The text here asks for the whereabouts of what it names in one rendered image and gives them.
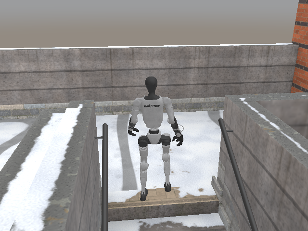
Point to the robot right upper arm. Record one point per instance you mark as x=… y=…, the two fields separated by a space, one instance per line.
x=169 y=108

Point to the left robot forearm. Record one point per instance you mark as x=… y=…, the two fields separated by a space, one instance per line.
x=131 y=125

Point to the robot left hand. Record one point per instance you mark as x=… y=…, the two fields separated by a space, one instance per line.
x=130 y=132

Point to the right robot forearm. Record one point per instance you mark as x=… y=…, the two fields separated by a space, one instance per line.
x=176 y=128

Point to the robot torso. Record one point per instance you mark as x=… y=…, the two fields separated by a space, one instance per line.
x=152 y=112

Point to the robot right hand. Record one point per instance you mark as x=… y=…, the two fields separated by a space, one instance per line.
x=178 y=139

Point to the robot left thigh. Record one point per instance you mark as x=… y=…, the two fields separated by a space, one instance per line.
x=143 y=148

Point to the robot left upper arm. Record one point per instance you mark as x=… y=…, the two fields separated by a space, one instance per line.
x=135 y=110

